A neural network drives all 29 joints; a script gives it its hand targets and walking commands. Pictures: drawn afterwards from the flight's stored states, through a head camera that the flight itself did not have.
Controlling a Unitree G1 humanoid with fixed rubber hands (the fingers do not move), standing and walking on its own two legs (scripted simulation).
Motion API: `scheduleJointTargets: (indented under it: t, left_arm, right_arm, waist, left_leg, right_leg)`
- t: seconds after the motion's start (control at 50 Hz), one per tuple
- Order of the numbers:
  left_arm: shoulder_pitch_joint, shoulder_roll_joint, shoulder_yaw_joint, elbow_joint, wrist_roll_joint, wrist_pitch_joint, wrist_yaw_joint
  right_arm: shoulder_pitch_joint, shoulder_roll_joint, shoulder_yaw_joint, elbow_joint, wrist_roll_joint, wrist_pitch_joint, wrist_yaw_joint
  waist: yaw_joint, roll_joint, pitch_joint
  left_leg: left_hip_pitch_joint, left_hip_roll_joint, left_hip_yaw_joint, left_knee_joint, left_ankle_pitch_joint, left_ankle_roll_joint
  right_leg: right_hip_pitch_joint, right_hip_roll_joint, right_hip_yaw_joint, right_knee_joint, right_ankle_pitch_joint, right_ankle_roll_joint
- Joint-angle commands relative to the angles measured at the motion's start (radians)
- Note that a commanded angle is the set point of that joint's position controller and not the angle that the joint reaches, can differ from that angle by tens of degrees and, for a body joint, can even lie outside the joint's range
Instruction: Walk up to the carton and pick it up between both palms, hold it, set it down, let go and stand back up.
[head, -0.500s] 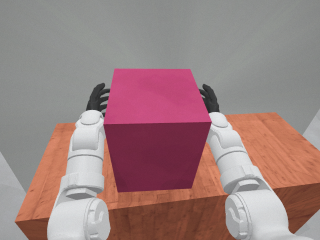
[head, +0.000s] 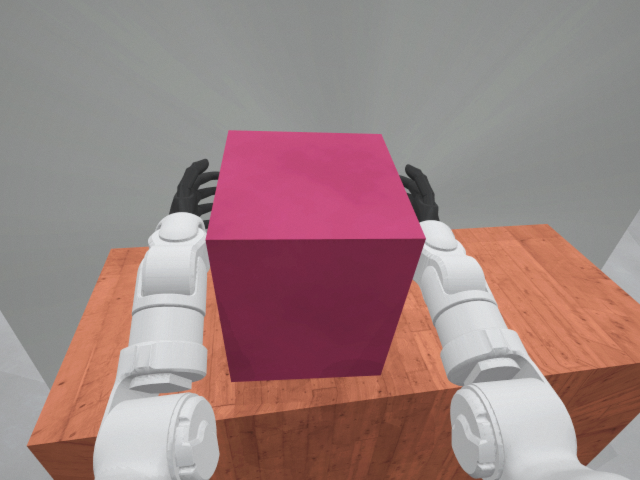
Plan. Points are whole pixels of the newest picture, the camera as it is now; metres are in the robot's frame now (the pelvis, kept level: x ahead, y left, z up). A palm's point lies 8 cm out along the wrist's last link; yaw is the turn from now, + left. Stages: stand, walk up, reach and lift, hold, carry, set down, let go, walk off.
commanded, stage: reach and lift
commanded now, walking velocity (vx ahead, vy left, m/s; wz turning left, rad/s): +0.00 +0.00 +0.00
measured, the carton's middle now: (307, 256) +0.38 +0.01 +0.16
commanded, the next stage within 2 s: hold in 0.02 s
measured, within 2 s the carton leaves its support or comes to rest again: neither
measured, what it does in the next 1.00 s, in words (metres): stands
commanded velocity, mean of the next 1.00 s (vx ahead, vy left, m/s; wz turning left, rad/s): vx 0.00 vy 0.00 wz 0.00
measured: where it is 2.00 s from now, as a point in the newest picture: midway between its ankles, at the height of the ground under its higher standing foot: outside the picture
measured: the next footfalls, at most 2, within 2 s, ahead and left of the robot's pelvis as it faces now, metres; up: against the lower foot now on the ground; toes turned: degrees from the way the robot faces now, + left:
none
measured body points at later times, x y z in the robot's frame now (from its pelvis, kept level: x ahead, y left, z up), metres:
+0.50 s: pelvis +0.00 +0.00 +0.00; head -0.08 +0.02 +0.44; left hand +0.38 +0.16 +0.24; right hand +0.38 -0.14 +0.23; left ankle +0.02 +0.12 -0.75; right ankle +0.02 -0.12 -0.75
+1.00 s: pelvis +0.00 +0.00 +0.00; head -0.08 +0.02 +0.44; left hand +0.38 +0.15 +0.24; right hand +0.38 -0.14 +0.23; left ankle +0.02 +0.12 -0.75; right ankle +0.02 -0.12 -0.75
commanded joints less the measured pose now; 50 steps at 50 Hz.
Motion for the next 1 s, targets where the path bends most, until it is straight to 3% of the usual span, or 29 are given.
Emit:
scheduleJointTargets:
  t: [0.0, 0.06, 0.1, 0.26, 0.28, 0.32, 0.34, 0.36, 0.4, 0.44, 0.46, 0.5, 0.54, 0.56, 0.58, 0.62, 0.64, 0.66, 0.68, 0.7, 0.76, 0.78, 0.8, 0.82, 0.84, 0.86, 0.88, 0.92, 0.98]
  left_arm:
    - [-0.723, -0.494, -0.411, -0.126, -0.115, -0.023, -0.185]
    - [-0.681, -0.528, -0.449, -0.162, -0.129, -0.014, -0.176]
    - [-0.702, -0.531, -0.473, -0.176, -0.122, -0.001, -0.176]
    - [-0.645, -0.544, -0.476, -0.231, -0.141, 0.022, -0.174]
    - [-0.642, -0.549, -0.491, -0.271, -0.132, 0.031, -0.174]
    - [-0.636, -0.535, -0.482, -0.232, -0.140, 0.039, -0.175]
    - [-0.623, -0.515, -0.450, -0.146, -0.111, 0.051, -0.180]
    - [-0.613, -0.506, -0.463, -0.228, -0.122, 0.056, -0.187]
    - [-0.632, -0.498, -0.449, -0.243, -0.092, 0.073, -0.196]
    - [-0.576, -0.515, -0.442, -0.197, -0.090, 0.092, -0.204]
    - [-0.591, -0.511, -0.454, -0.245, -0.101, 0.096, -0.202]
    - [-0.688, -0.558, -0.516, -0.312, -0.140, 0.095, -0.193]
    - [-0.718, -0.536, -0.504, -0.296, -0.150, 0.090, -0.189]
    - [-0.677, -0.518, -0.453, -0.195, -0.096, 0.105, -0.191]
    - [-0.670, -0.521, -0.460, -0.259, -0.114, 0.102, -0.196]
    - [-0.658, -0.515, -0.432, -0.175, -0.109, 0.113, -0.200]
    - [-0.667, -0.516, -0.441, -0.221, -0.112, 0.107, -0.202]
    - [-0.650, -0.518, -0.427, -0.187, -0.078, 0.117, -0.204]
    - [-0.653, -0.512, -0.434, -0.235, -0.089, 0.114, -0.211]
    - [-0.691, -0.511, -0.423, -0.199, -0.083, 0.112, -0.203]
    - [-0.669, -0.514, -0.442, -0.235, -0.124, 0.107, -0.197]
    - [-0.680, -0.525, -0.458, -0.250, -0.124, 0.105, -0.198]
    - [-0.704, -0.526, -0.479, -0.216, -0.132, 0.106, -0.195]
    - [-0.714, -0.512, -0.440, -0.171, -0.113, 0.110, -0.201]
    - [-0.703, -0.513, -0.461, -0.223, -0.118, 0.107, -0.203]
    - [-0.708, -0.515, -0.441, -0.192, -0.093, 0.108, -0.201]
    - [-0.709, -0.545, -0.486, -0.255, -0.115, 0.107, -0.202]
    - [-0.689, -0.521, -0.444, -0.184, -0.113, 0.112, -0.196]
    - [-0.692, -0.522, -0.455, -0.228, -0.113, 0.110, -0.197]
  right_arm:
    - [-0.726, 0.595, 0.335, -0.275, 0.118, 0.000, 0.080]
    - [-0.735, 0.583, 0.372, -0.330, 0.143, -0.004, 0.084]
    - [-0.706, 0.564, 0.358, -0.314, 0.154, 0.004, 0.084]
    - [-0.705, 0.576, 0.412, -0.409, 0.187, 0.024, 0.072]
    - [-0.677, 0.565, 0.429, -0.400, 0.209, 0.037, 0.068]
    - [-0.730, 0.568, 0.434, -0.445, 0.201, 0.037, 0.064]
    - [-0.717, 0.535, 0.393, -0.370, 0.184, 0.053, 0.065]
    - [-0.680, 0.580, 0.428, -0.415, 0.203, 0.062, 0.055]
    - [-0.673, 0.560, 0.403, -0.368, 0.199, 0.080, 0.058]
    - [-0.626, 0.511, 0.379, -0.356, 0.195, 0.097, 0.058]
    - [-0.677, 0.528, 0.398, -0.408, 0.212, 0.094, 0.057]
    - [-0.715, 0.518, 0.383, -0.410, 0.221, 0.094, 0.064]
    - [-0.714, 0.531, 0.370, -0.391, 0.203, 0.105, 0.068]
    - [-0.730, 0.518, 0.342, -0.342, 0.189, 0.109, 0.073]
    - [-0.730, 0.552, 0.375, -0.395, 0.198, 0.105, 0.068]
    - [-0.750, 0.524, 0.337, -0.350, 0.166, 0.112, 0.077]
    - [-0.726, 0.539, 0.345, -0.350, 0.182, 0.111, 0.076]
    - [-0.728, 0.526, 0.346, -0.350, 0.184, 0.109, 0.080]
    - [-0.734, 0.556, 0.371, -0.378, 0.196, 0.109, 0.074]
    - [-0.742, 0.543, 0.346, -0.333, 0.193, 0.114, 0.079]
    - [-0.790, 0.559, 0.403, -0.451, 0.212, 0.104, 0.074]
    - [-0.746, 0.548, 0.385, -0.427, 0.204, 0.111, 0.069]
    - [-0.775, 0.544, 0.357, -0.376, 0.194, 0.111, 0.071]
    - [-0.761, 0.548, 0.340, -0.338, 0.181, 0.118, 0.074]
    - [-0.771, 0.558, 0.358, -0.375, 0.189, 0.108, 0.074]
    - [-0.709, 0.527, 0.322, -0.303, 0.183, 0.124, 0.077]
    - [-0.733, 0.550, 0.348, -0.376, 0.194, 0.109, 0.081]
    - [-0.741, 0.518, 0.328, -0.323, 0.183, 0.120, 0.080]
    - [-0.769, 0.560, 0.361, -0.374, 0.201, 0.107, 0.082]
  waist:
    - [-0.006, -0.008, -0.256]
    - [-0.004, 0.023, -0.332]
    - [-0.031, 0.042, -0.272]
    - [-0.019, -0.003, -0.368]
    - [-0.015, 0.035, -0.351]
    - [-0.004, -0.007, -0.320]
    - [-0.016, 0.008, -0.246]
    - [-0.011, -0.026, -0.298]
    - [-0.005, 0.026, -0.264]
    - [-0.034, 0.005, -0.223]
    - [-0.020, 0.021, -0.259]
    - [-0.047, 0.059, -0.278]
    - [-0.041, 0.058, -0.256]
    - [-0.027, 0.051, -0.178]
    - [-0.017, 0.007, -0.263]
    - [-0.020, -0.001, -0.182]
    - [-0.027, 0.002, -0.228]
    - [-0.003, 0.042, -0.199]
    - [-0.005, 0.016, -0.266]
    - [-0.013, 0.034, -0.218]
    - [0.008, -0.017, -0.289]
    - [-0.022, -0.013, -0.268]
    - [-0.023, 0.034, -0.228]
    - [-0.026, 0.010, -0.200]
    - [-0.013, 0.022, -0.248]
    - [-0.032, 0.051, -0.165]
    - [-0.028, 0.047, -0.260]
    - [-0.026, 0.047, -0.210]
    - [-0.015, 0.053, -0.252]
  left_leg:
    - [0.082, -0.063, 0.030, -0.051, 0.062, 0.009]
    - [0.145, -0.064, 0.027, -0.019, 0.182, -0.013]
    - [0.145, -0.061, 0.023, -0.020, 0.168, -0.033]
    - [0.164, -0.059, 0.022, -0.010, 0.234, -0.016]
    - [0.164, -0.061, 0.015, 0.000, 0.267, -0.031]
    - [0.154, -0.066, 0.022, -0.007, 0.204, -0.014]
    - [0.139, -0.060, 0.020, -0.030, 0.145, -0.014]
    - [0.129, -0.067, 0.030, -0.018, 0.173, -0.001]
    - [0.137, -0.065, 0.029, -0.023, 0.172, -0.014]
    - [0.129, -0.055, 0.023, -0.036, 0.163, -0.023]
    - [0.140, -0.063, 0.021, -0.032, 0.177, -0.023]
    - [0.132, -0.039, 0.014, -0.025, 0.173, -0.042]
    - [0.113, -0.046, 0.022, -0.039, 0.103, -0.039]
    - [0.084, -0.049, 0.020, -0.057, 0.014, -0.026]
    - [0.098, -0.054, 0.028, -0.051, 0.060, -0.012]
    - [0.065, -0.040, 0.024, -0.080, -0.003, -0.006]
    - [0.070, -0.044, 0.023, -0.069, 0.031, -0.011]
    - [0.067, -0.051, 0.028, -0.067, 0.034, -0.018]
    - [0.079, -0.059, 0.029, -0.049, 0.067, -0.010]
    - [0.076, -0.050, 0.027, -0.076, 0.005, -0.013]
    - [0.084, -0.054, 0.023, -0.053, 0.066, -0.002]
    - [0.088, -0.051, 0.014, -0.051, 0.062, -0.010]
    - [0.062, -0.050, 0.024, -0.058, 0.029, -0.017]
    - [0.060, -0.054, 0.031, -0.069, -0.030, -0.007]
    - [0.073, -0.052, 0.028, -0.060, 0.014, -0.006]
    - [0.052, -0.044, 0.022, -0.069, 0.016, -0.028]
    - [0.078, -0.049, 0.017, -0.050, 0.071, -0.029]
    - [0.048, -0.040, 0.020, -0.069, -0.007, -0.020]
    - [0.051, -0.053, 0.028, -0.070, 0.008, -0.015]
  right_leg:
    - [0.166, 0.047, -0.040, -0.052, 0.113, 0.049]
    - [0.177, 0.064, -0.045, -0.045, 0.179, 0.038]
    - [0.149, 0.067, -0.047, -0.043, 0.156, 0.038]
    - [0.230, 0.067, -0.038, -0.034, 0.251, 0.039]
    - [0.232, 0.076, -0.034, -0.030, 0.273, 0.040]
    - [0.209, 0.069, -0.035, -0.048, 0.219, 0.046]
    - [0.175, 0.063, -0.033, -0.059, 0.168, 0.041]
    - [0.215, 0.062, -0.024, -0.050, 0.222, 0.047]
    - [0.200, 0.061, -0.025, -0.051, 0.189, 0.038]
    - [0.215, 0.069, -0.027, -0.055, 0.185, 0.030]
    - [0.205, 0.070, -0.024, -0.061, 0.178, 0.035]
    - [0.201, 0.077, -0.030, -0.045, 0.161, 0.025]
    - [0.173, 0.073, -0.026, -0.053, 0.104, 0.024]
    - [0.136, 0.064, -0.021, -0.073, 0.009, 0.024]
    - [0.187, 0.066, -0.029, -0.058, 0.087, 0.032]
    - [0.155, 0.061, -0.024, -0.075, 0.021, 0.027]
    - [0.193, 0.066, -0.030, -0.058, 0.064, 0.027]
    - [0.176, 0.060, -0.023, -0.065, 0.041, 0.023]
    - [0.217, 0.063, -0.025, -0.051, 0.108, 0.031]
    - [0.175, 0.058, -0.021, -0.064, 0.026, 0.028]
    - [0.202, 0.065, -0.023, -0.055, 0.104, 0.032]
    - [0.188, 0.069, -0.025, -0.055, 0.103, 0.029]
    - [0.159, 0.065, -0.017, -0.063, 0.046, 0.026]
    - [0.149, 0.060, -0.021, -0.068, -0.005, 0.031]
    - [0.157, 0.059, -0.025, -0.064, 0.044, 0.026]
    - [0.145, 0.067, -0.024, -0.062, 0.033, 0.015]
    - [0.172, 0.068, -0.024, -0.053, 0.071, 0.020]
    - [0.162, 0.064, -0.017, -0.061, 0.016, 0.016]
    - [0.200, 0.062, -0.023, -0.057, 0.046, 0.027]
